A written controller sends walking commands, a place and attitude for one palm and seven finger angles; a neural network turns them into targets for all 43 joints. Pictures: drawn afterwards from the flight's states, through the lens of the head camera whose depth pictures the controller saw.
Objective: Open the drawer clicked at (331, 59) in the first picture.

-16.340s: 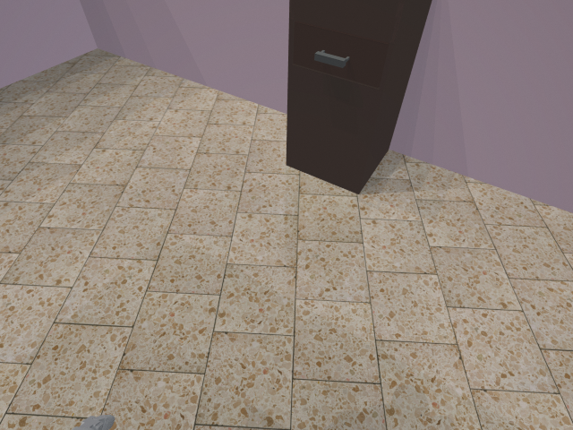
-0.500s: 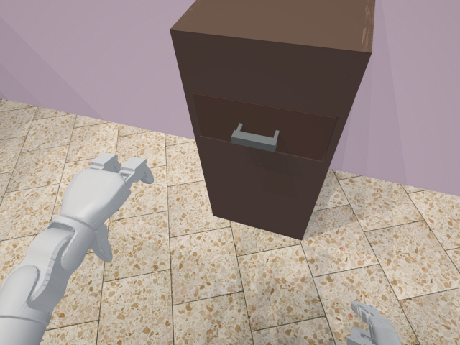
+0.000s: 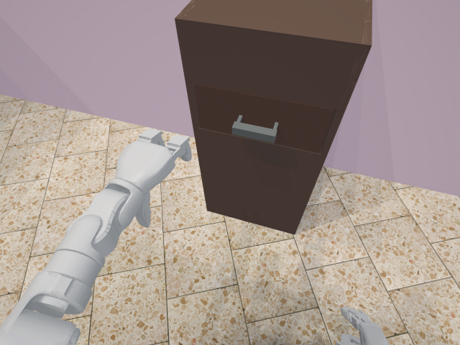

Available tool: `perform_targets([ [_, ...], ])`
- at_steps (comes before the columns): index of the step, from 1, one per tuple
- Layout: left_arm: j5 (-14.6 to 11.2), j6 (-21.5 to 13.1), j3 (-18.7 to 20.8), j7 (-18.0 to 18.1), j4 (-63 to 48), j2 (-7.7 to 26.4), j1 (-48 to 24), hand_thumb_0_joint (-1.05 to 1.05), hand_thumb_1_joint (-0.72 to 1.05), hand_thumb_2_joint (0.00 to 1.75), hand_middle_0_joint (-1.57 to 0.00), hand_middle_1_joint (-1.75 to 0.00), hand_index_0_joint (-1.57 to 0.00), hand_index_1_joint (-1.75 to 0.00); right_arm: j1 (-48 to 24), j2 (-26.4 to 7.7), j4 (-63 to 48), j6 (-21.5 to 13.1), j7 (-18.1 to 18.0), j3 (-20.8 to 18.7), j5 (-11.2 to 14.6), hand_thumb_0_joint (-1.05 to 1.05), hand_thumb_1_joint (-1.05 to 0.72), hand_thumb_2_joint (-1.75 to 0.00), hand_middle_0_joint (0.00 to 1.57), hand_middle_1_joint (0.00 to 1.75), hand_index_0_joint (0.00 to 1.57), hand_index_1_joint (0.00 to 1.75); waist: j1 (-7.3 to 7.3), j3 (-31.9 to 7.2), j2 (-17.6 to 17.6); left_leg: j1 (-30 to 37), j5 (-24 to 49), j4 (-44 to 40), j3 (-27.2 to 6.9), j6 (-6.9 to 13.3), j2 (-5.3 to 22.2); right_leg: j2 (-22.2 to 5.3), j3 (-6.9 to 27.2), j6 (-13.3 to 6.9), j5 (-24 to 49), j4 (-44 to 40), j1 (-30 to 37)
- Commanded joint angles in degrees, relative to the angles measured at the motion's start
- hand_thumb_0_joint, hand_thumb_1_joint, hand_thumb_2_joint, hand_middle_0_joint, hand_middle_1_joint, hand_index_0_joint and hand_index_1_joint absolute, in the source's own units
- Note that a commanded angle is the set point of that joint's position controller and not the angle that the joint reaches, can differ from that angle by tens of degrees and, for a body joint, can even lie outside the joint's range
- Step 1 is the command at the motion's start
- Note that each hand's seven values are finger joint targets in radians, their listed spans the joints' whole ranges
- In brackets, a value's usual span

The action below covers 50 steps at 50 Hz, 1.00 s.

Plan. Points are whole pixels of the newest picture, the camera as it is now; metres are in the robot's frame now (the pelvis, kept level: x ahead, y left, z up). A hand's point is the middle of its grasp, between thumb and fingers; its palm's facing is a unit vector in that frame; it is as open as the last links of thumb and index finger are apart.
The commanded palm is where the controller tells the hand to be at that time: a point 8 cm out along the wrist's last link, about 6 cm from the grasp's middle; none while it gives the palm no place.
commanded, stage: move the hooked fingers above the handle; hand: left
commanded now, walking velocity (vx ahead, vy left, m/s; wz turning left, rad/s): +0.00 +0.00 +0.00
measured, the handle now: (256, 126) +0.68 -0.02 -0.09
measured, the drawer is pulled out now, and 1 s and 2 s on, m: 0.00 0.00 0.00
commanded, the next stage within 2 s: none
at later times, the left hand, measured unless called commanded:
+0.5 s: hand (203, 148) +0.50 +0.10 +0.02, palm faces +0.01 -0.02 -1.00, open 13.8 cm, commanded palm +0.48 +0.10 +0.08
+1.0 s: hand (234, 131) +0.58 +0.04 -0.01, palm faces -0.03 +0.00 -1.00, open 13.8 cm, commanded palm +0.59 +0.04 +0.04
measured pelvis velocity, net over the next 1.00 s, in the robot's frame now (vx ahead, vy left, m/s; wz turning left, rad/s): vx -0.01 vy -0.02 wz -0.01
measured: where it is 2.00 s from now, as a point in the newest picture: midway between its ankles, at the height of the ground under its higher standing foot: outside the picture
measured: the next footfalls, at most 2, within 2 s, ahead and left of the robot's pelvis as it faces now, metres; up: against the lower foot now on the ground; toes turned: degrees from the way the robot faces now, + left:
none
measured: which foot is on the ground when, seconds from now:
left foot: down 0.00-1.00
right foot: down 0.00-1.00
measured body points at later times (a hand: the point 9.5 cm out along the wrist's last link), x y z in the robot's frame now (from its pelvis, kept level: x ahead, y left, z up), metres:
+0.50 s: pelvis +0.01 -0.01 -0.02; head +0.10 -0.02 +0.42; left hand +0.49 +0.10 +0.07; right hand +0.02 -0.28 -0.16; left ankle -0.03 +0.11 -0.72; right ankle +0.04 -0.12 -0.72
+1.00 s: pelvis -0.01 -0.02 -0.06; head +0.16 -0.03 +0.36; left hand +0.58 +0.04 +0.04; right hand -0.05 -0.29 -0.18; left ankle -0.03 +0.10 -0.72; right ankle +0.04 -0.12 -0.72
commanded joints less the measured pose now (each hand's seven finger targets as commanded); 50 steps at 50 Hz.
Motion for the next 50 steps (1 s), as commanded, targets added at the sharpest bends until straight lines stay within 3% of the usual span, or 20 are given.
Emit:
perform_targets([
  [1, 0.2, 2.1, 8.0, 5.3, -3.0, 9.9, -30.0, 0.0, -0.5, 0.3, -0.3, -1.2, -0.3, -1.2, 2.8, -7.8, -5.1, -0.9, -0.6, -3.3, -0.1, 0.0, -0.9, -0.9, 0.2, 0.3, 0.2, 0.3, -1.57, -21.2, 2.5, 4.0, 18.9, -4.5, 2.0, -1.7, 1.3, 0.6, -3.0, -3.8, 8.7, -1.3, 8.8],
  [5, 0.2, 4.0, 7.6, 5.8, 7.1, 8.1, -30.3, 0.0, -0.5, 0.3, -0.3, -1.2, -0.3, -1.2, 4.9, -8.3, -4.3, -0.2, 0.0, -3.6, 0.0, 0.0, -0.9, -0.9, 0.2, 0.3, 0.2, 0.3, -1.54, -21.6, -2.8, 1.0, 22.0, -3.8, 2.6, -1.0, 1.4, 0.5, -3.0, -3.5, 13.3, -0.9, 10.6],
  [6, 0.7, 4.1, 6.7, 5.7, 8.7, 7.4, -31.9, 0.0, -0.5, 0.3, -0.3, -1.2, -0.3, -1.2, 5.3, -8.5, -4.0, 0.1, 0.1, -3.8, -0.1, 0.0, -0.9, -0.9, 0.2, 0.3, 0.2, 0.3, -2.24, -21.9, -3.5, 0.4, 22.3, -3.6, 2.7, -0.9, 1.4, 0.5, -2.8, -3.3, 14.0, -0.7, 10.5],
  [8, 1.0, 3.8, 4.5, 5.5, 10.7, 4.3, -33.4, 0.0, -0.5, 0.3, -0.3, -1.2, -0.3, -1.2, 6.2, -8.6, -3.8, 0.3, 0.4, -4.3, -0.2, 0.0, -0.9, -0.9, 0.2, 0.3, 0.2, 0.3, -2.78, -22.1, -3.3, 0.2, 23.8, -3.1, 2.6, -0.9, 1.5, 0.5, -2.9, -3.4, 14.4, -0.5, 9.4],
  [11, 1.4, 2.4, 4.4, 6.4, 11.2, 3.7, -36.4, 0.0, -0.5, 0.3, -0.3, -1.2, -0.3, -1.2, 8.6, -8.8, -2.8, 0.3, 0.5, -5.1, -0.6, 0.0, -0.9, -0.9, 0.2, 0.3, 0.2, 0.3, -3.42, -25.0, -2.7, 1.3, 26.4, -1.4, 2.5, -0.7, 1.8, 0.7, -2.5, -3.4, 15.5, 0.3, 8.0],
  [12, 1.2, 2.0, 3.4, 6.8, 10.9, 2.8, -38.9, 0.0, -0.5, 0.3, -0.3, -1.2, -0.3, -1.2, 9.1, -8.9, -2.3, 0.3, 0.6, -5.2, -0.8, 0.0, -0.9, -0.9, 0.2, 0.3, 0.2, 0.3, -4.36, -25.3, -2.0, 1.4, 26.4, -1.0, 2.6, -0.7, 1.8, 0.6, -2.5, -3.2, 15.9, 0.5, 7.4],
  [16, 2.5, 1.6, 5.1, 10.9, 14.6, 4.5, -46.0, 0.0, -0.5, 0.3, -0.3, -1.2, -0.3, -1.2, 11.1, -9.1, 0.0, -0.1, 0.7, -5.5, -1.5, 0.0, -0.9, -0.9, 0.2, 0.3, 0.2, 0.3, -6.08, -26.0, -1.5, -1.6, 24.4, 0.9, 2.4, -0.5, 1.5, 0.8, -2.5, -3.3, 15.3, 2.3, 4.4],
  [18, 3.3, 2.6, 7.1, 13.8, 16.5, 6.8, -48.5, 0.0, -0.5, 0.3, -0.3, -1.2, -0.3, -1.2, 11.7, -9.4, 0.8, -0.4, 0.7, -5.5, -2.1, 0.0, -0.9, -0.9, 0.2, 0.3, 0.2, 0.3, -5.84, -28.4, 0.3, -3.1, 24.5, 2.0, 2.5, -0.6, 1.1, 0.9, -2.5, -3.5, 15.5, 3.6, 4.0],
  [19, 3.5, 3.5, 6.2, 15.0, 17.3, 5.7, -50.1, 0.0, -0.5, 0.3, -0.3, -1.2, -0.3, -1.2, 12.1, -9.4, 1.0, -0.5, 0.9, -5.6, -2.2, 0.0, -0.9, -0.9, 0.2, 0.3, 0.2, 0.3, -6.72, -29.9, 1.9, -2.9, 24.1, 2.7, 2.6, -0.5, 1.0, 0.9, -2.5, -3.4, 15.5, 3.9, 3.2],
  [23, 4.1, 8.7, 4.7, 17.5, 26.2, 3.9, -55.3, 0.0, -0.5, 0.3, -0.3, -1.2, -0.3, -1.2, 13.3, -9.8, 2.6, -0.7, 1.3, -5.6, -2.5, 0.0, -0.9, -0.9, 0.2, 0.3, 0.2, 0.3, -9.3, -30.1, -0.5, -7.3, 21.4, 4.2, 3.2, -0.1, 0.7, 0.9, -2.3, -3.0, 15.7, 4.6, 2.7],
  [27, 3.4, 12.7, 2.3, 16.0, 32.3, 2.2, -59.3, 0.0, -0.5, 0.3, -0.3, -1.2, -0.3, -1.2, 14.8, -10.3, 2.8, -1.0, 0.9, -5.4, -2.1, 0.0, -0.9, -0.9, 0.2, 0.3, 0.2, 0.3, -11.72, -30.7, -2.4, -9.3, 19.0, 4.8, 3.6, 0.6, 0.6, 0.7, -1.7, -2.2, 16.8, 4.1, 3.3],
  [28, 3.1, 12.8, 1.9, 15.1, 33.0, 2.1, -61.8, 0.0, -0.5, 0.3, -0.3, -1.2, -0.3, -1.2, 15.0, -10.3, 3.0, -1.3, 0.6, -5.4, -2.1, 0.0, -0.9, -0.9, 0.2, 0.3, 0.2, 0.3, -12.73, -30.5, -2.3, -10.1, 18.4, 5.1, 3.5, 0.7, 0.6, 0.5, -1.4, -2.1, 17.0, 4.1, 3.1],
  [32, 3.2, 11.6, 2.6, 12.6, 35.1, 4.0, -63.5, 0.0, -0.5, 0.3, -0.3, -1.2, -0.3, -1.2, 16.6, -10.4, 2.8, -2.6, -0.2, -5.0, -2.3, 0.0, -0.9, -0.9, 0.2, 0.3, 0.2, 0.3, -13.54, -32.6, -2.3, -13.5, 16.4, 6.9, 3.7, 1.2, 0.3, 0.1, -0.4, -1.6, 17.8, 5.4, 3.6],
  [37, 4.6, 11.3, 3.6, 13.5, 39.1, 6.4, -68.2, 0.0, -0.5, 0.3, -0.3, -1.2, -0.3, -1.2, 17.9, -10.8, 3.0, -4.3, -0.5, -4.0, -2.8, 0.0, -0.9, -0.9, 0.2, 0.3, 0.2, 0.3, -15.67, -31.1, -0.9, -20.4, 12.0, 10.3, 3.8, 1.4, 0.2, 0.0, -0.3, -1.5, 13.4, 8.1, -2.1],
  [41, 5.4, 13.3, 5.0, 15.0, 40.7, 9.3, -73.4, 0.0, -0.5, 0.3, -0.3, -1.2, -0.3, -1.2, 19.2, -11.1, 3.0, -5.2, -0.6, -3.8, -3.2, 0.0, -0.9, -0.9, 0.2, 0.3, 0.2, 0.3, -17.5, -35.6, 0.0, -23.8, 11.9, 13.4, 4.0, 1.6, 0.3, 0.0, 0.0, -1.1, 13.7, 10.6, -3.3],
  [43, 5.6, 14.4, 2.5, 15.1, 40.6, 6.5, -77.4, 0.0, -0.5, 0.3, -0.3, -1.2, -0.3, -1.2, 19.7, -10.8, 3.1, -5.6, -0.4, -3.9, -3.4, 0.0, -0.9, -0.9, 0.2, 0.3, 0.2, 0.3, -18.72, -37.4, 2.8, -23.8, 12.6, 14.8, 3.9, 1.6, 0.3, 0.1, -0.4, -1.3, 13.5, 11.7, -5.8],
  [44, 5.7, 14.9, 3.4, 15.2, 40.1, 7.9, -78.9, 0.0, -0.5, 0.3, -0.3, -1.2, -0.3, -1.2, 20.9, -11.2, 3.4, -5.8, -0.4, -3.9, -3.5, 0.0, -0.9, -0.9, 0.2, 0.3, 0.2, 0.3, -19.02, -39.0, 3.7, -23.4, 13.2, 15.4, 3.6, 1.6, 0.5, 0.3, -0.6, -1.3, 13.8, 12.2, -5.9],
  [48, 5.2, 16.7, 2.3, 13.8, 40.9, 6.8, -84.2, 0.0, -0.5, 0.3, -0.3, -1.2, -0.3, -1.2, 22.3, -11.5, 4.2, -6.0, -0.2, -4.0, -3.8, 0.0, -0.9, -0.9, 0.2, 0.3, 0.2, 0.3, -21.4, -42.2, 4.3, -23.8, 15.4, 17.6, 3.1, 1.8, 0.9, 0.5, -0.8, -1.0, 15.6, 13.8, -7.6],
  [49, 5.5, 17.0, 2.9, 13.5, 41.2, 8.1, -84.8, 0.0, -0.5, 0.3, -0.3, -1.2, -0.3, -1.2, 23.0, -11.7, 4.4, -6.1, -0.3, -3.9, -3.8, 0.0, -0.9, -0.9, 0.2, 0.3, 0.2, 0.3, -21.51, -43.2, 5.9, -23.7, 15.3, 18.0, 2.8, 1.7, 1.0, 0.5, -1.0, -1.0, 15.2, 14.3, -8.2],
  [50, 5.7, 17.1, 1.9, 13.2, 41.2, 7.1, -86.1, 0.0, -0.5, 0.3, -0.3, -1.2, -0.3, -1.2, 23.4, -11.6, 4.7, -6.2, -0.2, -3.7, -3.9, 0.0, -0.9, -0.9, 0.2, 0.3, 0.2, 0.3, -21.76, -43.4, 7.4, -23.1, 16.0, 18.3, 2.6, 1.6, 1.2, 0.6, -1.4, -1.2, 15.1, 14.8, -9.7],
])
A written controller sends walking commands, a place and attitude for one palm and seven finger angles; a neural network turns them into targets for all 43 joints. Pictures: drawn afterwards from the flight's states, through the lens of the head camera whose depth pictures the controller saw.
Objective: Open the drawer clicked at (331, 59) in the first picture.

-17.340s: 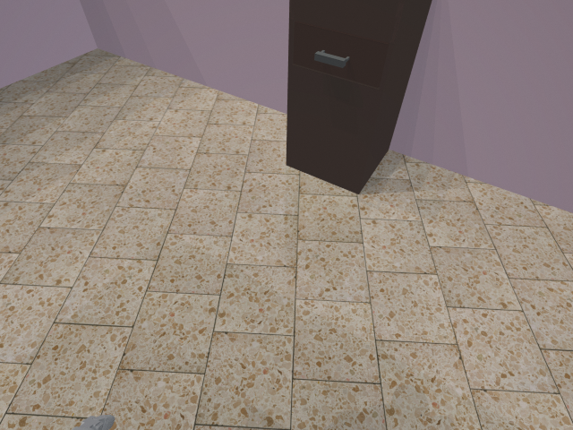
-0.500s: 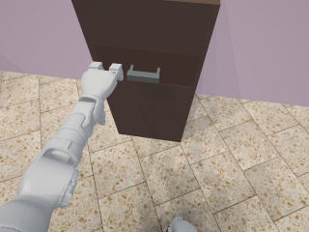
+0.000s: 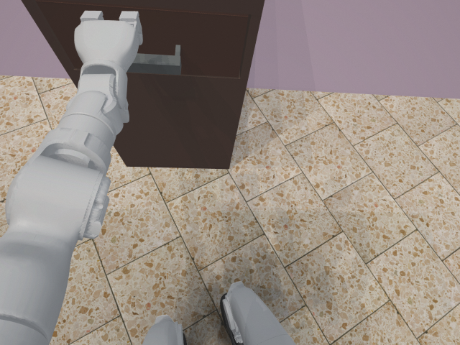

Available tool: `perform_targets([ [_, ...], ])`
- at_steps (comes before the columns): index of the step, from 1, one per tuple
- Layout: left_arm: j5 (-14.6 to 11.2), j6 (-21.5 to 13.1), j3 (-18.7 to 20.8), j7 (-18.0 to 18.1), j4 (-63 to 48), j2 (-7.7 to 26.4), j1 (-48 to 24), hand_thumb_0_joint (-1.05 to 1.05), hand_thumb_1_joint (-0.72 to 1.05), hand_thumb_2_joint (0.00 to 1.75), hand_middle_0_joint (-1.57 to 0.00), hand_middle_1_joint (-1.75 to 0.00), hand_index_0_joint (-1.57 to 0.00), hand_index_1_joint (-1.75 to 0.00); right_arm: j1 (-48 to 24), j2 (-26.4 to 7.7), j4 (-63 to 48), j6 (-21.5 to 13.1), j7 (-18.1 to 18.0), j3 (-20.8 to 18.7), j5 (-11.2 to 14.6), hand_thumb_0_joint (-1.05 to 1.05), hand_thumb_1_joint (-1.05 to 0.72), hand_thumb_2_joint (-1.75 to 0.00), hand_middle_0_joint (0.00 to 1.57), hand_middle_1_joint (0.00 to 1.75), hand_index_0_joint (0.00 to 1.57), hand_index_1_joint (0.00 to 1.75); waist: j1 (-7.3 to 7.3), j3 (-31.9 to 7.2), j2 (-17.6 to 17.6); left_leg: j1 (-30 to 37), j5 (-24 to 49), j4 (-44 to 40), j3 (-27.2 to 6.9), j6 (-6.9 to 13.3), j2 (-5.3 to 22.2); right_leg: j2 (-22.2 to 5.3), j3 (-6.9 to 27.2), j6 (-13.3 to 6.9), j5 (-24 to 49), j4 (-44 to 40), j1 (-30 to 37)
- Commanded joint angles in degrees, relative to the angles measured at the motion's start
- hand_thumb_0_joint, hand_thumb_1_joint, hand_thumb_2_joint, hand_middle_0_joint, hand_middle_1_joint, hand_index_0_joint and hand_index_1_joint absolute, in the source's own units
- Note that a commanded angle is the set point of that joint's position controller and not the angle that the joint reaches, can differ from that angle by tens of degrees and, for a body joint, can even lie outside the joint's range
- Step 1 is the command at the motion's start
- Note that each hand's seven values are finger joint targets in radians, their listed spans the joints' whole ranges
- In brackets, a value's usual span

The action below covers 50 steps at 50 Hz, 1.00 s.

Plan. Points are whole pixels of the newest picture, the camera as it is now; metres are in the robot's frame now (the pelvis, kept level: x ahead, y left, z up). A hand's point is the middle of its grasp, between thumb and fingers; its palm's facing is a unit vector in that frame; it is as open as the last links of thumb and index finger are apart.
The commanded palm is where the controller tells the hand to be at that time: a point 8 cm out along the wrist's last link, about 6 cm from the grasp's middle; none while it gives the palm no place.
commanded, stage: move the hooked fingers above the handle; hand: left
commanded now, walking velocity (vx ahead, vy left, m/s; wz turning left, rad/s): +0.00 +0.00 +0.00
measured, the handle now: (151, 55) +0.69 +0.01 -0.03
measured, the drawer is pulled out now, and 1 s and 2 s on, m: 0.00 0.00 0.00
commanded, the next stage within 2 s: none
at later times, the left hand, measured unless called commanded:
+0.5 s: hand (137, 49) +0.64 +0.03 +0.03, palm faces -0.04 -0.01 -1.00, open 13.6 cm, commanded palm +0.64 +0.04 +0.07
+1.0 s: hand (136, 50) +0.64 +0.03 +0.03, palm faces -0.02 -0.03 -1.00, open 13.8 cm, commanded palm +0.65 +0.02 +0.07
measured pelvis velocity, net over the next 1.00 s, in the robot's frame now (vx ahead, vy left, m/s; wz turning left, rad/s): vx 0.00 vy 0.00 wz -0.01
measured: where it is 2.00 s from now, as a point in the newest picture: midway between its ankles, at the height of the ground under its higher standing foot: outside the picture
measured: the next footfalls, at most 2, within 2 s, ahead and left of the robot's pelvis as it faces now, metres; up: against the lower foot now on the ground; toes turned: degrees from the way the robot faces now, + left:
none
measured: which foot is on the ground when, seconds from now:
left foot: down 0.00-1.00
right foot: down 0.00-1.00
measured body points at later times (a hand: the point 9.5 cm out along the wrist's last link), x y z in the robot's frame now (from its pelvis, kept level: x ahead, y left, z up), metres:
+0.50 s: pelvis +0.00 +0.00 -0.03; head +0.21 -0.02 +0.37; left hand +0.64 +0.03 +0.09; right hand -0.10 -0.23 -0.14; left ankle -0.03 +0.13 -0.66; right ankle +0.04 -0.09 -0.66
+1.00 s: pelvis +0.00 +0.00 -0.03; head +0.21 +0.01 +0.36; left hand +0.64 +0.03 +0.09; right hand -0.08 -0.24 -0.13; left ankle -0.03 +0.13 -0.66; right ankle +0.04 -0.09 -0.66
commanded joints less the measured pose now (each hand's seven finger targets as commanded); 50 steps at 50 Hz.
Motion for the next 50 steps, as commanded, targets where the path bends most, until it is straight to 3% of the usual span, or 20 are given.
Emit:
perform_targets([
  [1, 0.8, 1.1, -0.2, 1.2, -11.9, 7.4, -37.4, 0.0, -0.5, 0.3, -0.3, -1.2, -0.3, -1.2, 13.4, -9.7, -0.8, -0.7, -0.5, -3.2, -0.5, 0.0, -0.9, -0.9, 0.2, 0.3, 0.2, 0.3, -4.11, -36.8, 6.4, 12.5, 23.8, -1.4, 1.9, 3.3, 0.1, -1.3, -0.6, 0.2, 20.5, -4.4, 24.4],
  [3, 0.8, 1.6, -0.8, 0.8, -9.9, 5.5, -38.5, 0.0, -0.5, 0.3, -0.3, -1.2, -0.3, -1.2, 13.8, -9.7, -0.3, -0.9, -0.3, -3.2, -0.7, 0.0, -0.9, -0.9, 0.2, 0.3, 0.2, 0.3, -5.45, -36.0, 5.3, 12.2, 24.5, -0.4, 1.4, 3.3, 0.5, -1.1, -1.3, 0.2, 20.1, -3.8, 21.8],
  [5, 1.0, 2.0, 0.1, 0.9, -9.8, 7.5, -40.8, 0.0, -0.5, 0.3, -0.3, -1.2, -0.3, -1.2, 14.8, -9.9, 0.1, -1.0, -0.3, -2.8, -1.0, 0.0, -0.9, -0.9, 0.2, 0.3, 0.2, 0.3, -5.56, -36.2, 8.2, 10.3, 23.2, 0.2, 1.5, 3.4, 0.4, -1.1, -1.2, 0.0, 19.2, -3.1, 21.2],
  [8, 2.1, 3.4, 0.7, 1.5, -7.4, 7.7, -43.3, 0.0, -0.5, 0.3, -0.3, -1.2, -0.3, -1.2, 15.2, -10.0, 0.6, -0.7, -0.3, -2.2, -1.3, 0.0, -0.9, -0.9, 0.2, 0.3, 0.2, 0.3, -7.07, -35.3, 7.1, 7.7, 23.5, 1.6, 1.4, 3.5, 0.9, -0.9, -1.6, 0.1, 19.1, -1.5, 19.2],
  [10, 3.0, 4.7, 0.8, 2.2, -6.0, 8.5, -44.3, 0.0, -0.5, 0.3, -0.3, -1.2, -0.3, -1.2, 15.7, -10.0, 0.7, -0.6, -0.1, -1.7, -1.7, 0.0, -0.9, -0.9, 0.2, 0.3, 0.2, 0.3, -7.2, -35.5, 9.4, 5.5, 22.6, 2.6, 1.8, 3.5, 0.9, -1.0, -1.7, -0.1, 18.7, -0.7, 19.0],
  [13, 3.8, 7.1, 4.1, 2.0, -4.9, 14.3, -43.9, 0.0, -0.5, 0.3, -0.3, -1.2, -0.3, -1.2, 15.6, -10.4, -0.2, 0.0, -0.1, -0.8, -1.8, 0.0, -0.9, -0.9, 0.2, 0.3, 0.2, 0.3, -6.39, -37.5, 7.9, 1.3, 23.6, 3.7, 2.9, 3.7, 0.9, -1.2, -1.2, -0.1, 22.4, 0.8, 24.2],
  [15, 4.5, 8.7, 3.5, 1.2, -4.1, 15.5, -43.6, 0.0, -0.5, 0.3, -0.3, -1.2, -0.3, -1.2, 15.3, -10.5, -0.8, 0.5, -0.1, -0.2, -1.4, 0.0, -0.9, -0.9, 0.2, 0.3, 0.2, 0.3, -6.07, -37.7, 9.3, -1.1, 22.4, 4.0, 3.5, 3.9, 0.7, -1.3, -0.9, -0.1, 22.9, 0.9, 25.8],
  [17, 5.0, 9.8, 3.1, -0.2, -4.2, 16.5, -44.4, 0.0, -0.5, 0.3, -0.3, -1.2, -0.3, -1.2, 15.2, -10.9, -1.3, 1.1, -0.3, 0.2, -0.8, 0.0, -0.9, -0.9, 0.2, 0.3, 0.2, 0.3, -6.46, -37.7, 8.0, -2.3, 21.3, 3.9, 3.2, 4.1, 0.9, -1.2, -1.1, 0.0, 22.1, 0.9, 26.4],
  [20, 4.2, 9.9, 3.1, -2.8, -5.8, 17.1, -44.4, 0.0, -0.5, 0.3, -0.3, -1.2, -0.3, -1.2, 16.1, -10.9, -1.5, 1.6, -0.5, 0.0, -0.4, 0.0, -0.9, -0.9, 0.2, 0.3, 0.2, 0.3, -6.44, -40.4, 8.5, -0.7, 22.5, 3.7, 3.2, 4.2, 0.9, -1.2, -1.2, 0.2, 24.0, 0.7, 28.0],
  [22, 3.9, 10.3, 3.2, -4.2, -4.5, 17.5, -43.5, 0.0, -0.5, 0.3, -0.3, -1.2, -0.3, -1.2, 16.5, -11.0, -1.4, 2.1, -0.6, 0.4, -0.1, 0.0, -0.9, -0.9, 0.2, 0.3, 0.2, 0.3, -6.75, -38.1, 5.8, -2.4, 21.3, 3.4, 3.0, 4.3, 1.0, -1.1, -1.4, 0.3, 23.1, 0.5, 28.3],
  [26, 3.0, 7.3, 1.1, -6.7, -8.2, 14.9, -44.5, 0.0, -0.5, 0.3, -0.3, -1.2, -0.3, -1.2, 16.8, -10.3, -2.0, 1.9, -0.9, 0.1, 0.1, 0.0, -0.9, -0.9, 0.2, 0.3, 0.2, 0.3, -7.36, -37.7, 6.8, -1.5, 19.5, 3.7, 2.5, 4.4, 1.2, -1.2, -1.3, 0.4, 20.6, 0.2, 25.5],
  [28, 2.2, 4.8, -0.7, -7.6, -11.2, 11.3, -46.0, 0.0, -0.5, 0.3, -0.3, -1.2, -0.3, -1.2, 16.8, -9.7, -2.1, 1.2, -0.9, -0.5, 0.0, 0.0, -0.9, -0.9, 0.2, 0.3, 0.2, 0.3, -8.11, -38.5, 8.0, 0.8, 19.8, 4.2, 2.0, 4.4, 1.3, -1.2, -1.3, 0.3, 20.2, 0.1, 23.0],
  [34, 2.0, 0.4, -0.8, -5.4, -15.4, 8.5, -48.0, 0.0, -0.5, 0.3, -0.3, -1.2, -0.3, -1.2, 18.8, -9.5, 0.0, -0.1, -0.3, -1.7, -0.9, 0.0, -0.9, -0.9, 0.2, 0.3, 0.2, 0.3, -8.6, -40.2, 13.6, 9.2, 24.2, 5.6, -0.2, 3.7, 1.9, -1.0, -2.5, 0.1, 19.0, 1.1, 15.1],
  [37, 2.6, 1.8, -0.8, -2.6, -11.9, 6.9, -46.7, 0.0, -0.5, 0.3, -0.3, -1.2, -0.3, -1.2, 18.5, -9.7, 0.7, -0.1, 0.4, -1.7, -1.4, 0.0, -0.9, -0.9, 0.2, 0.3, 0.2, 0.3, -8.2, -37.9, 14.7, 10.1, 26.3, 5.9, -0.5, 3.0, 1.8, -0.8, -3.3, -0.3, 18.8, 1.4, 12.8],
  [39, 3.2, 3.3, -0.3, -0.7, -11.6, 7.4, -48.7, 0.0, -0.5, 0.3, -0.3, -1.2, -0.3, -1.2, 18.1, -10.0, 1.0, 0.2, 0.5, -1.6, -1.7, 0.0, -0.9, -0.9, 0.2, 0.3, 0.2, 0.3, -8.89, -37.9, 14.9, 9.8, 26.7, 6.1, -0.3, 3.1, 1.9, -0.7, -3.3, -0.2, 19.2, 1.5, 12.6],
  [42, 3.6, 6.2, -1.4, 0.5, -9.1, 5.3, -48.9, 0.0, -0.5, 0.3, -0.3, -1.2, -0.3, -1.2, 17.2, -10.0, 1.1, 0.8, 0.9, -1.5, -1.7, 0.0, -0.9, -0.9, 0.2, 0.3, 0.2, 0.3, -9.07, -36.6, 15.2, 9.0, 27.1, 5.8, 0.0, 3.1, 1.8, -0.7, -3.4, -0.3, 20.4, 1.3, 13.6],
  [44, 3.7, 7.7, -0.9, 0.1, -7.8, 6.4, -48.2, 0.0, -0.5, 0.3, -0.3, -1.2, -0.3, -1.2, 16.9, -10.1, 0.8, 1.3, 0.9, -1.4, -1.6, 0.0, -0.9, -0.9, 0.2, 0.3, 0.2, 0.3, -8.95, -37.8, 14.2, 8.1, 27.6, 5.9, 0.5, 3.3, 1.6, -0.7, -3.2, -0.2, 22.4, 1.4, 16.4],
  [45, 3.7, 8.5, -1.3, -0.4, -6.7, 5.9, -47.9, 0.0, -0.5, 0.3, -0.3, -1.2, -0.3, -1.2, 16.5, -10.1, 0.6, 1.5, 1.0, -1.2, -1.5, 0.0, -0.9, -0.9, 0.2, 0.3, 0.2, 0.3, -8.91, -36.4, 14.6, 7.0, 26.4, 5.5, 0.6, 3.3, 1.5, -0.7, -3.4, -0.4, 21.9, 1.2, 16.4],
  [47, 3.6, 9.6, -0.9, -1.5, -4.9, 7.1, -47.2, 0.0, -0.5, 0.3, -0.3, -1.2, -0.3, -1.2, 16.1, -10.2, 0.2, 2.1, 0.7, -0.7, -1.1, 0.0, -0.9, -0.9, 0.2, 0.3, 0.2, 0.3, -9.52, -34.1, 10.6, 2.7, 23.1, 5.2, 1.5, 3.9, 1.4, -0.6, -2.9, -0.1, 21.4, 0.7, 19.0],
  [50, 3.5, 8.6, -0.1, -3.3, -7.8, 10.0, -48.0, 0.0, -0.5, 0.3, -0.3, -1.2, -0.3, -1.2, 15.9, -10.1, -0.9, 2.2, 0.1, -0.2, -1.1, 0.0, -0.9, -0.9, 0.2, 0.3, 0.2, 0.3, -8.78, -37.0, 12.2, 1.5, 22.9, 5.3, 2.1, 4.1, 1.3, -1.0, -2.3, -0.2, 22.8, 1.3, 21.7],
])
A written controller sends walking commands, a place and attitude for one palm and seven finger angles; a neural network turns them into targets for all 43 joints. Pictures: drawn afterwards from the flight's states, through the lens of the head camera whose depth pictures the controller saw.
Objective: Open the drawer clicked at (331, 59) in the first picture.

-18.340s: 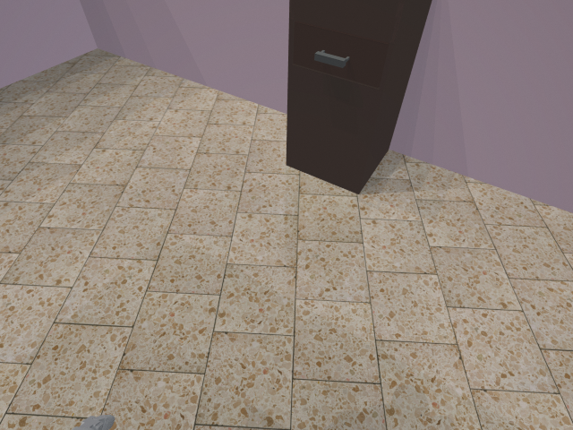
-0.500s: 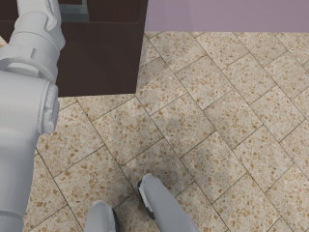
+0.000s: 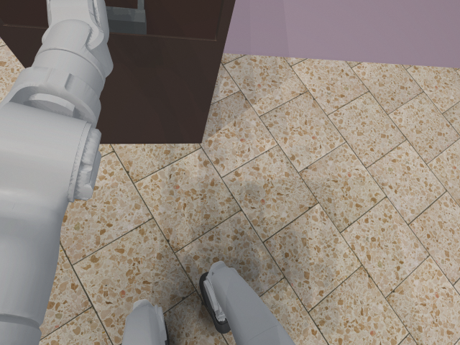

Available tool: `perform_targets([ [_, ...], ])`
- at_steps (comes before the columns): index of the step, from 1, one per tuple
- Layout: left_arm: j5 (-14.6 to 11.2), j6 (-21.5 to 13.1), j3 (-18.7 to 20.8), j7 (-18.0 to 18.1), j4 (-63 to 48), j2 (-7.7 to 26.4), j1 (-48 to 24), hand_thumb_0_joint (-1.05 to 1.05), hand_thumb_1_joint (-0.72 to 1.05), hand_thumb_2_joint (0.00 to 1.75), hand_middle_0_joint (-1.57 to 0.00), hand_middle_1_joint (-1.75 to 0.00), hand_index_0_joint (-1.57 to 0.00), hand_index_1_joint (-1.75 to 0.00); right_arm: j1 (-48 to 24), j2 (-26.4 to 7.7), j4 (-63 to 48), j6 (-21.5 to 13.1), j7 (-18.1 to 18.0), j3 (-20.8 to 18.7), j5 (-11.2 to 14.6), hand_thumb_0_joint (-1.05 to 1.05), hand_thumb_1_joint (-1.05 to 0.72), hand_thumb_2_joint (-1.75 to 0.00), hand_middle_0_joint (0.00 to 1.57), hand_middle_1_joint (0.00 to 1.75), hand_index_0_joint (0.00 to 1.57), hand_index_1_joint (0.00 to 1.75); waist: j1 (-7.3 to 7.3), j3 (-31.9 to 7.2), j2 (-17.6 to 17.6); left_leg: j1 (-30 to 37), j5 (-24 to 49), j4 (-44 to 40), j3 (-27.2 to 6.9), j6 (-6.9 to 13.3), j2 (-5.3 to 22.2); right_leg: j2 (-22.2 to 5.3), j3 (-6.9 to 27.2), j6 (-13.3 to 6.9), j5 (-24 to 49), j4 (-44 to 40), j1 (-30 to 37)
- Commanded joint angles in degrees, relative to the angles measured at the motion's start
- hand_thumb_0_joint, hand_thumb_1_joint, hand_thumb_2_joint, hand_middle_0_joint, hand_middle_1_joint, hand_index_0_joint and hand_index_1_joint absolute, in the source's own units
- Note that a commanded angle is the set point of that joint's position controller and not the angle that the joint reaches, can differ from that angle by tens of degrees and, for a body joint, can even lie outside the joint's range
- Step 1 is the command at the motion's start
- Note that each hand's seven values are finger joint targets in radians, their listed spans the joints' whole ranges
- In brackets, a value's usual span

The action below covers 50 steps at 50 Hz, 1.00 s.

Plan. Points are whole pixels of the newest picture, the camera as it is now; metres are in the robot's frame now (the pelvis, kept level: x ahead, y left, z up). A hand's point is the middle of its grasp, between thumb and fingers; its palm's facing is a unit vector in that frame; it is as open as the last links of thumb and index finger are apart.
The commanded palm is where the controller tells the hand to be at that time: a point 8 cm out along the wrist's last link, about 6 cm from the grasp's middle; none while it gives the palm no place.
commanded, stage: move the hooked fingers above the handle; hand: left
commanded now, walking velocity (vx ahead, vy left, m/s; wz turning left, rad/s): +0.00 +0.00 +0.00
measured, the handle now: (107, 8) +0.69 +0.01 +0.00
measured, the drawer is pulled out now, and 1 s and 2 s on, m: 0.00 0.00 0.00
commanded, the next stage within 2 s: none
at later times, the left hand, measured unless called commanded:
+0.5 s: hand out of the picture +0.65 +0.03 +0.06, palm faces -0.01 -0.03 -1.00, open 13.6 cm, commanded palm +0.65 +0.01 +0.10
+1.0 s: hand (91, 2) +0.65 +0.03 +0.06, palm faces -0.01 -0.02 -1.00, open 13.6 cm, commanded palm +0.66 +0.00 +0.10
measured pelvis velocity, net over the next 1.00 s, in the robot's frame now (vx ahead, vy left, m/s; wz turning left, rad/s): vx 0.00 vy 0.00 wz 0.00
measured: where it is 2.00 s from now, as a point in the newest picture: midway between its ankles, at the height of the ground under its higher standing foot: (191, 335)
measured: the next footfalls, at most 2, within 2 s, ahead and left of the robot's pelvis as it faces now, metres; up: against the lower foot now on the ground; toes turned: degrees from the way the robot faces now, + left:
none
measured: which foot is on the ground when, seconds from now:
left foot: down 0.00-1.00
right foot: down 0.00-1.00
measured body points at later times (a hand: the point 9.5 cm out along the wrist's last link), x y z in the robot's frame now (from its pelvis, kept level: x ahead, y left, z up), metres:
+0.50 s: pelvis +0.00 +0.00 -0.01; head +0.22 +0.01 +0.38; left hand +0.64 +0.03 +0.11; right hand -0.09 -0.23 -0.10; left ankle -0.03 +0.12 -0.63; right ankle +0.04 -0.10 -0.63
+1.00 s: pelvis +0.00 +0.00 -0.01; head +0.22 +0.00 +0.38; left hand +0.64 +0.03 +0.11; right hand -0.09 -0.24 -0.11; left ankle -0.03 +0.12 -0.63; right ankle +0.04 -0.10 -0.63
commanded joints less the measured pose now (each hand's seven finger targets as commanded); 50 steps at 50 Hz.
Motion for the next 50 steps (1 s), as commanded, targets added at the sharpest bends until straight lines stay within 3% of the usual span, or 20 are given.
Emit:
perform_targets([
  [1, 1.2, -0.6, 0.4, 0.1, -13.9, 8.3, -32.2, 0.0, -0.5, 0.3, -0.3, -1.2, -0.3, -1.2, 15.8, -11.5, -0.6, 1.0, -1.4, -3.3, 0.0, 0.0, -0.9, -0.9, 0.2, 0.3, 0.2, 0.3, -2.51, -38.6, 10.9, 14.7, 26.8, -4.6, 3.6, 4.0, 0.7, -1.8, 0.2, -0.1, 25.0, -5.2, 33.2],
  [7, 0.7, -1.4, 0.1, -0.7, -12.5, 7.2, -30.5, 0.0, -0.5, 0.3, -0.3, -1.2, -0.3, -1.2, 16.7, -11.7, -0.7, 0.9, -1.5, -3.4, 0.2, 0.0, -0.9, -0.9, 0.2, 0.3, 0.2, 0.3, -2.98, -36.9, 7.9, 13.2, 25.6, -4.4, 3.5, 4.3, 0.8, -1.6, 0.0, 0.0, 23.7, -5.4, 32.2],
  [14, 1.1, -2.1, 0.4, -0.1, -13.7, 8.3, -33.0, 0.0, -0.5, 0.3, -0.3, -1.2, -0.3, -1.2, 17.6, -11.7, -0.1, 0.7, -1.4, -3.3, -0.1, 0.0, -0.9, -0.9, 0.2, 0.3, 0.2, 0.3, -3.29, -37.9, 10.8, 14.6, 25.9, -3.8, 2.8, 4.1, 1.2, -1.6, -0.4, 0.0, 21.9, -4.5, 29.4],
  [22, 1.4, -0.8, -0.5, 0.6, -12.9, 6.2, -33.9, 0.0, -0.5, 0.3, -0.3, -1.2, -0.3, -1.2, 17.3, -11.9, 0.0, 1.0, -1.2, -3.4, 0.0, 0.0, -0.9, -0.9, 0.2, 0.3, 0.2, 0.3, -3.91, -37.1, 11.0, 14.9, 25.6, -3.5, 2.3, 4.0, 1.4, -1.4, -0.9, 0.0, 20.9, -4.3, 27.4],
  [26, 1.8, -0.4, -1.1, 0.8, -13.8, 4.9, -34.5, 0.0, -0.5, 0.3, -0.3, -1.2, -0.3, -1.2, 17.2, -11.9, 0.4, 1.1, -1.0, -3.7, -0.1, 0.0, -0.9, -0.9, 0.2, 0.3, 0.2, 0.3, -3.79, -38.4, 13.6, 18.0, 28.3, -3.1, 1.5, 3.7, 1.8, -1.6, -1.2, -0.1, 21.5, -3.7, 25.2],
  [29, 1.5, 0.2, -1.6, 0.5, -11.5, 3.1, -33.9, 0.0, -0.5, 0.3, -0.3, -1.2, -0.3, -1.2, 17.0, -12.2, 0.5, 1.5, -1.1, -3.8, 0.1, 0.0, -0.9, -0.9, 0.2, 0.3, 0.2, 0.3, -4.54, -36.0, 11.3, 17.0, 27.2, -3.2, 1.1, 3.9, 1.9, -1.4, -1.4, 0.0, 20.5, -4.0, 24.0],
  [31, 1.4, 0.3, -1.9, 0.5, -11.6, 2.9, -34.7, 0.0, -0.5, 0.3, -0.3, -1.2, -0.3, -1.2, 16.7, -12.2, 0.6, 1.5, -1.0, -3.7, 0.2, 0.0, -0.9, -0.9, 0.2, 0.3, 0.2, 0.3, -4.88, -35.1, 11.9, 16.1, 25.0, -3.2, 1.2, 4.0, 1.9, -1.4, -1.3, -0.1, 18.8, -4.1, 23.0],
  [34, 1.7, -0.9, -1.5, 0.8, -15.4, 3.8, -37.3, 0.0, -0.5, 0.3, -0.3, -1.2, -0.3, -1.2, 17.1, -11.8, 0.6, 1.0, -1.1, -3.8, -0.3, 0.0, -0.9, -0.9, 0.2, 0.3, 0.2, 0.3, -4.76, -39.8, 14.7, 18.9, 27.2, -2.5, 0.7, 3.8, 2.2, -1.6, -1.1, 0.0, 20.3, -3.0, 23.3],
  [35, 1.7, -0.8, -1.9, 0.8, -15.2, 2.9, -36.4, 0.0, -0.5, 0.3, -0.3, -1.2, -0.3, -1.2, 17.0, -11.6, 0.6, 0.8, -1.0, -3.9, -0.3, 0.0, -0.9, -0.9, 0.2, 0.3, 0.2, 0.3, -4.45, -39.6, 15.5, 19.2, 28.4, -2.3, 0.8, 3.6, 2.1, -1.6, -1.3, -0.2, 21.0, -2.9, 23.2],
  [37, 1.4, -0.1, -2.3, 0.8, -13.2, 1.5, -35.0, 0.0, -0.5, 0.3, -0.3, -1.2, -0.3, -1.2, 17.1, -11.7, 0.9, 1.0, -0.9, -4.1, -0.2, 0.0, -0.9, -0.9, 0.2, 0.3, 0.2, 0.3, -5.01, -36.9, 12.8, 18.1, 27.8, -2.5, 1.0, 3.8, 2.1, -1.4, -1.3, 0.0, 21.1, -3.5, 23.2],
  [41, 1.3, 0.3, -2.2, 0.8, -13.9, 2.1, -35.9, 0.0, -0.5, 0.3, -0.3, -1.2, -0.3, -1.2, 16.9, -11.7, 0.8, 1.1, -0.9, -3.9, 0.0, 0.0, -0.9, -0.9, 0.2, 0.3, 0.2, 0.3, -4.86, -38.2, 13.6, 17.0, 26.7, -2.5, 1.5, 3.9, 1.7, -1.4, -1.0, -0.1, 21.4, -3.5, 24.9],
  [43, 1.1, 0.5, -2.2, 0.6, -13.4, 1.8, -36.5, 0.0, -0.5, 0.3, -0.3, -1.2, -0.3, -1.2, 16.7, -11.7, 1.2, 1.0, -0.8, -4.1, -0.1, 0.0, -0.9, -0.9, 0.2, 0.3, 0.2, 0.3, -5.51, -37.0, 12.2, 16.6, 26.0, -2.4, 1.6, 4.0, 1.8, -1.4, -1.0, 0.0, 21.2, -3.8, 24.6],
  [44, 1.1, 0.4, -1.6, 0.7, -14.3, 3.4, -36.8, 0.0, -0.5, 0.3, -0.3, -1.2, -0.3, -1.2, 17.0, -11.6, 1.1, 0.9, -0.9, -3.8, -0.2, 0.0, -0.9, -0.9, 0.2, 0.3, 0.2, 0.3, -5.17, -37.9, 13.4, 15.7, 25.8, -2.4, 2.2, 4.1, 1.6, -1.4, -0.8, 0.0, 21.7, -3.6, 26.1],
  [47, 1.2, 0.2, -1.8, 0.3, -15.2, 3.3, -36.4, 0.0, -0.5, 0.3, -0.3, -1.2, -0.3, -1.2, 17.1, -11.3, 0.9, 0.8, -0.9, -3.9, -0.1, 0.0, -0.9, -0.9, 0.2, 0.3, 0.2, 0.3, -4.78, -39.2, 13.3, 15.6, 26.0, -2.4, 2.5, 4.1, 1.4, -1.4, -0.4, -0.1, 23.1, -3.6, 27.9],
  [50, 1.1, 0.2, -2.1, 0.2, -13.7, 2.3, -35.0, 0.0, -0.5, 0.3, -0.3, -1.2, -0.3, -1.2, 16.9, -11.5, 0.9, 0.9, -0.8, -3.9, 0.1, 0.0, -0.9, -0.9, 0.2, 0.3, 0.2, 0.3, -4.81, -36.7, 12.3, 15.1, 25.2, -2.7, 2.2, 4.0, 1.5, -1.4, -0.7, -0.1, 21.9, -4.0, 26.7],
])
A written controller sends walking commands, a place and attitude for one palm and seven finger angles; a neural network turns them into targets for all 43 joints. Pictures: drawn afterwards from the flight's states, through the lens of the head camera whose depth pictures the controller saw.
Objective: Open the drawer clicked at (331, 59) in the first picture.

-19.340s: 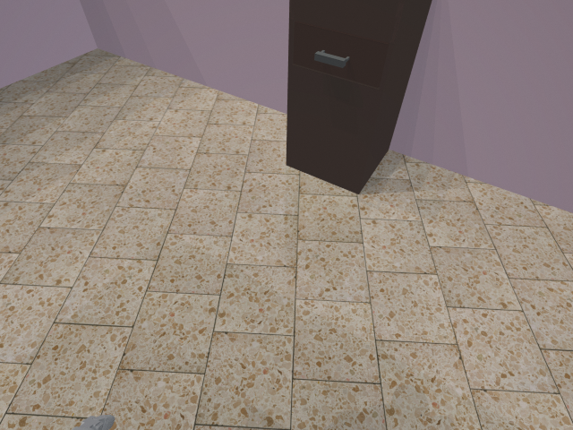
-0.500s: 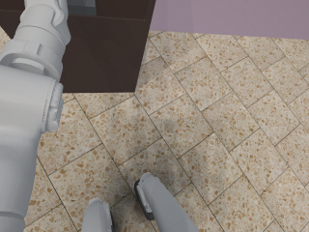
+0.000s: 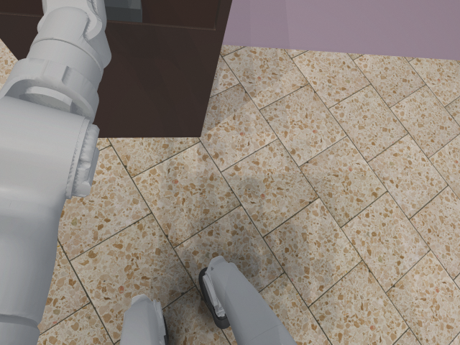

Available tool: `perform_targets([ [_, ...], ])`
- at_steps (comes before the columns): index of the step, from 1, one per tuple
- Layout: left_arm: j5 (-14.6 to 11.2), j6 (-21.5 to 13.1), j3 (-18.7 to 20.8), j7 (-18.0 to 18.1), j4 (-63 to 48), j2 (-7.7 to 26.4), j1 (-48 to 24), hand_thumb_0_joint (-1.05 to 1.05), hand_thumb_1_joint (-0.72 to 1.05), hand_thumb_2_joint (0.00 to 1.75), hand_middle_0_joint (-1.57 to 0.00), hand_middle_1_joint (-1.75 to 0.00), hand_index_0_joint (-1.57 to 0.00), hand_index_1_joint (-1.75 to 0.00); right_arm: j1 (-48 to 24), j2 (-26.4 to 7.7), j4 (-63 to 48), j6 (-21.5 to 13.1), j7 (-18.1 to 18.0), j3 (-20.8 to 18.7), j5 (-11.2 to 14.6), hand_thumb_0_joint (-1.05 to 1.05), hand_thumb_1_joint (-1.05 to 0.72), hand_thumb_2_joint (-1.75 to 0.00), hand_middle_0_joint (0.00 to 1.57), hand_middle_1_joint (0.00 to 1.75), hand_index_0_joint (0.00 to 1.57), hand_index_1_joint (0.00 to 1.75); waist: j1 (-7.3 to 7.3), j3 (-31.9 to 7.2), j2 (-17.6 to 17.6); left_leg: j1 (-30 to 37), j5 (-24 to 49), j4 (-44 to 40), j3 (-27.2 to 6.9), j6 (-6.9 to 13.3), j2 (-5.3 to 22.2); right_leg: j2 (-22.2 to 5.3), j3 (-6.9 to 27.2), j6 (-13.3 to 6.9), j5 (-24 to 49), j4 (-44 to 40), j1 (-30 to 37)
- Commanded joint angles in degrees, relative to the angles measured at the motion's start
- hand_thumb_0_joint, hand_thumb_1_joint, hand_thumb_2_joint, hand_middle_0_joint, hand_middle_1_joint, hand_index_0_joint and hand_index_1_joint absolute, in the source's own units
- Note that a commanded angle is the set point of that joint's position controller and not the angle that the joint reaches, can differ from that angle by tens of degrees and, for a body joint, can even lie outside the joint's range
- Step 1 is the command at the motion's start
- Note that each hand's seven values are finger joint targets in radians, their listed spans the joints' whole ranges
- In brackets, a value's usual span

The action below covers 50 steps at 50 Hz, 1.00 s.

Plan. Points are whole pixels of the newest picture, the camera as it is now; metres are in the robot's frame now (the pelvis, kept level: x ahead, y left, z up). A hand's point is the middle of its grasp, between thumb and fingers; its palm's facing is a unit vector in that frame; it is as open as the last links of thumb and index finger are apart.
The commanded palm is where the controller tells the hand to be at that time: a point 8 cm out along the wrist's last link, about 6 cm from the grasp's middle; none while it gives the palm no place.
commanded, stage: move the hooked fingers above the handle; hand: left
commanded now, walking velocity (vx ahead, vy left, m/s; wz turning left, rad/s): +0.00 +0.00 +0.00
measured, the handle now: out of the picture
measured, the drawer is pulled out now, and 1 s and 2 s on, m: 0.00 0.00 0.00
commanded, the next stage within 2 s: lower the fingers behind the handle in 1.22 s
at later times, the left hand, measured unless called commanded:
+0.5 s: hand out of the picture +0.65 +0.02 +0.07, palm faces +0.00 -0.01 -1.00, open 13.5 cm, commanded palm +0.66 +0.00 +0.11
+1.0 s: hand out of the picture +0.65 +0.02 +0.07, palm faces +0.00 +0.00 -1.00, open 13.6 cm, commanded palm +0.66 +0.01 +0.11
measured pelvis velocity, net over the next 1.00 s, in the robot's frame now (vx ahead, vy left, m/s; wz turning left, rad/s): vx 0.00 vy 0.00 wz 0.00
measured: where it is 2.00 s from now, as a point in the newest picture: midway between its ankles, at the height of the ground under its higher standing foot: (190, 331)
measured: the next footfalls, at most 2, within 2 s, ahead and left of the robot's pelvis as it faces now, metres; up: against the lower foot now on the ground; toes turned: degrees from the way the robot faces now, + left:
none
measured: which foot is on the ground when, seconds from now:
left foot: down 0.00-1.00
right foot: down 0.00-1.00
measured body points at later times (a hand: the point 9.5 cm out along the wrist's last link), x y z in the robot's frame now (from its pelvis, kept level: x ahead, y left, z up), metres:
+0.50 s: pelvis +0.00 -0.01 +0.00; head +0.22 -0.01 +0.39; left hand +0.64 +0.02 +0.12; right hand -0.08 -0.24 -0.10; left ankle -0.02 +0.13 -0.62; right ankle +0.05 -0.10 -0.62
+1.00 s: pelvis +0.00 +0.00 +0.00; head +0.22 -0.01 +0.40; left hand +0.64 +0.02 +0.13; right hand -0.08 -0.24 -0.10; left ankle -0.02 +0.13 -0.62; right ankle +0.05 -0.10 -0.62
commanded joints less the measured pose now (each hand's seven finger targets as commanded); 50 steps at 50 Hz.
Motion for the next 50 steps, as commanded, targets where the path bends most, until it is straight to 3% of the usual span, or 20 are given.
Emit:
perform_targets([
  [1, 0.9, -0.9, -0.8, 2.0, -12.7, 1.8, -33.8, 0.0, -0.5, 0.3, -0.3, -1.2, -0.3, -1.2, 16.1, -12.6, 0.7, 0.6, -0.8, -4.2, -0.1, 0.0, -0.9, -0.9, 0.2, 0.3, 0.2, 0.3, -4.75, -37.0, 11.4, 18.1, 25.5, -5.4, 2.3, 4.3, 1.4, -1.3, -0.2, 0.0, 22.2, -6.4, 30.1],
  [6, 1.1, -2.0, -0.9, 2.2, -14.9, 1.6, -34.3, 0.0, -0.5, 0.3, -0.3, -1.2, -0.3, -1.2, 16.5, -12.3, 0.9, 0.3, -0.7, -4.6, -0.3, 0.0, -0.9, -0.9, 0.2, 0.3, 0.2, 0.3, -4.11, -40.1, 13.3, 21.5, 28.2, -5.2, 1.8, 3.9, 1.6, -1.4, -0.2, 0.0, 23.7, -5.9, 30.2],
  [8, 0.9, -1.8, -1.1, 2.4, -13.6, 0.1, -33.5, 0.0, -0.5, 0.3, -0.3, -1.2, -0.3, -1.2, 16.3, -12.3, 1.0, 0.2, -0.5, -4.9, -0.3, 0.0, -0.9, -0.9, 0.2, 0.3, 0.2, 0.3, -4.39, -38.9, 12.2, 21.7, 28.9, -5.2, 1.7, 3.9, 1.5, -1.4, -0.4, 0.0, 24.2, -6.2, 29.2],
  [15, 1.1, -0.8, 0.6, 3.9, -12.3, 3.3, -33.4, 0.0, -0.5, 0.3, -0.3, -1.2, -0.3, -1.2, 16.1, -12.5, 0.7, 0.3, -0.9, -4.2, -0.4, 0.0, -0.9, -0.9, 0.2, 0.3, 0.2, 0.3, -4.1, -37.1, 10.1, 16.4, 25.0, -5.8, 2.9, 4.3, 1.2, -1.5, 0.2, 0.0, 23.2, -6.4, 32.5],
  [18, 1.1, -0.4, -0.1, 4.1, -12.0, 1.7, -33.9, 0.0, -0.5, 0.3, -0.3, -1.2, -0.3, -1.2, 15.7, -12.6, 0.8, 0.3, -0.9, -4.5, -0.2, 0.0, -0.9, -0.9, 0.2, 0.3, 0.2, 0.3, -4.7, -37.1, 9.7, 16.8, 25.2, -5.8, 3.0, 4.4, 1.1, -1.5, 0.4, 0.2, 23.7, -6.7, 32.2],
  [20, 1.6, -0.2, 0.1, 4.1, -11.8, 2.6, -33.6, 0.0, -0.5, 0.3, -0.3, -1.2, -0.3, -1.2, 15.9, -12.7, 0.8, 0.4, -0.8, -4.5, -0.2, 0.0, -0.9, -0.9, 0.2, 0.3, 0.2, 0.3, -4.17, -38.2, 11.3, 17.4, 25.3, -5.8, 2.9, 4.3, 1.1, -1.5, 0.3, 0.1, 23.2, -6.4, 31.9],
  [22, 1.3, 0.2, 0.0, 4.0, -11.4, 2.5, -33.4, 0.0, -0.5, 0.3, -0.3, -1.2, -0.3, -1.2, 15.9, -12.7, 0.7, 0.3, -0.8, -4.5, -0.1, 0.0, -0.9, -0.9, 0.2, 0.3, 0.2, 0.3, -4.47, -37.5, 9.7, 15.8, 24.2, -5.7, 3.4, 4.4, 0.9, -1.5, 0.5, 0.2, 23.3, -6.8, 33.3],
  [25, 1.5, -0.1, 0.5, 3.5, -12.9, 4.5, -34.3, 0.0, -0.5, 0.3, -0.3, -1.2, -0.3, -1.2, 15.8, -12.5, 0.7, 0.2, -1.1, -4.2, -0.1, 0.0, -0.9, -0.9, 0.2, 0.3, 0.2, 0.3, -3.93, -39.6, 11.0, 15.7, 24.4, -5.7, 3.5, 4.4, 0.9, -1.6, 0.8, 0.1, 24.1, -6.3, 34.8],
  [27, 1.4, 0.0, 0.6, 3.3, -12.2, 4.7, -33.3, 0.0, -0.5, 0.3, -0.3, -1.2, -0.3, -1.2, 15.7, -12.5, 0.4, 0.3, -1.2, -4.0, 0.1, 0.0, -0.9, -0.9, 0.2, 0.3, 0.2, 0.3, -3.95, -38.4, 9.6, 14.7, 23.4, -5.9, 3.7, 4.5, 0.9, -1.6, 0.9, 0.2, 23.5, -6.6, 35.4],
  [29, 1.2, -0.3, 0.3, 3.2, -13.4, 4.0, -33.4, 0.0, -0.5, 0.3, -0.3, -1.2, -0.3, -1.2, 15.8, -12.6, 0.3, 0.1, -1.2, -4.2, 0.0, 0.0, -0.9, -0.9, 0.2, 0.3, 0.2, 0.3, -3.86, -39.6, 10.8, 16.7, 24.7, -5.9, 3.4, 4.4, 1.0, -1.7, 0.7, 0.3, 24.0, -6.6, 34.6],
  [33, 0.9, -1.0, 1.6, 2.9, -15.3, 6.8, -33.8, 0.0, -0.5, 0.3, -0.3, -1.2, -0.3, -1.2, 15.5, -12.3, -0.1, -0.3, -1.4, -4.0, -0.1, 0.0, -0.9, -0.9, 0.2, 0.3, 0.2, 0.3, -3.03, -41.3, 10.8, 15.8, 24.7, -5.8, 4.1, 4.4, 0.7, -1.7, 1.3, 0.1, 25.4, -6.5, 37.5],
  [35, 1.0, -1.0, 1.4, 2.9, -14.7, 6.8, -32.3, 0.0, -0.5, 0.3, -0.3, -1.2, -0.3, -1.2, 15.7, -12.3, -0.2, -0.3, -1.5, -3.8, 0.1, 0.0, -0.9, -0.9, 0.2, 0.3, 0.2, 0.3, -2.6, -40.5, 10.7, 15.5, 24.4, -6.2, 4.1, 4.3, 0.6, -1.7, 1.3, 0.1, 25.2, -6.8, 37.8],
  [37, 0.9, -0.9, 1.3, 3.1, -13.7, 6.5, -31.7, 0.0, -0.5, 0.3, -0.3, -1.2, -0.3, -1.2, 15.8, -12.4, -0.1, -0.3, -1.6, -3.8, 0.3, 0.0, -0.9, -0.9, 0.2, 0.3, 0.2, 0.3, -2.88, -39.6, 8.2, 15.1, 23.7, -6.6, 3.9, 4.4, 0.6, -1.6, 1.1, 0.3, 24.5, -7.3, 38.0],
  [40, 0.6, -0.6, 1.7, 3.1, -12.4, 7.2, -32.0, 0.0, -0.5, 0.3, -0.3, -1.2, -0.3, -1.2, 15.8, -12.8, 0.1, -0.2, -1.6, -3.6, 0.3, 0.0, -0.9, -0.9, 0.2, 0.3, 0.2, 0.3, -3.33, -37.4, 7.7, 13.8, 22.6, -6.8, 4.1, 4.6, 0.7, -1.6, 1.2, 0.4, 23.3, -7.7, 37.1],
  [44, 1.3, -1.1, 1.4, 3.3, -12.1, 6.8, -32.2, 0.0, -0.5, 0.3, -0.3, -1.2, -0.3, -1.2, 15.9, -12.8, 0.2, -0.1, -1.7, -3.7, 0.3, 0.0, -0.9, -0.9, 0.2, 0.3, 0.2, 0.3, -3.26, -38.2, 8.9, 15.2, 23.6, -6.7, 3.5, 4.5, 0.9, -1.7, 0.8, 0.3, 22.8, -7.0, 35.3],
  [45, 1.3, -0.9, 1.0, 3.3, -10.6, 5.4, -31.3, 0.0, -0.5, 0.3, -0.3, -1.2, -0.3, -1.2, 15.7, -12.9, 0.2, 0.0, -1.6, -3.8, 0.3, 0.0, -0.9, -0.9, 0.2, 0.3, 0.2, 0.3, -3.31, -36.7, 8.8, 15.2, 23.7, -6.7, 3.5, 4.4, 0.9, -1.7, 0.7, 0.2, 22.4, -7.1, 33.9],
  [49, 1.6, -1.0, 0.0, 3.8, -11.6, 2.5, -32.5, 0.0, -0.5, 0.3, -0.3, -1.2, -0.3, -1.2, 15.9, -12.9, 0.5, 0.0, -1.3, -4.5, 0.1, 0.0, -0.9, -0.9, 0.2, 0.3, 0.2, 0.3, -3.86, -38.3, 10.3, 18.4, 25.7, -6.1, 2.5, 4.2, 1.3, -1.6, 0.2, 0.3, 22.5, -6.5, 30.9],
  [50, 1.6, -0.7, 0.2, 3.9, -11.0, 3.0, -32.5, 0.0, -0.5, 0.3, -0.3, -1.2, -0.3, -1.2, 15.8, -13.1, 0.8, 0.0, -1.2, -4.4, 0.0, 0.0, -0.9, -0.9, 0.2, 0.3, 0.2, 0.3, -3.96, -37.2, 10.4, 17.9, 25.6, -5.9, 2.6, 4.2, 1.4, -1.6, 0.0, 0.3, 22.1, -6.4, 30.1],
])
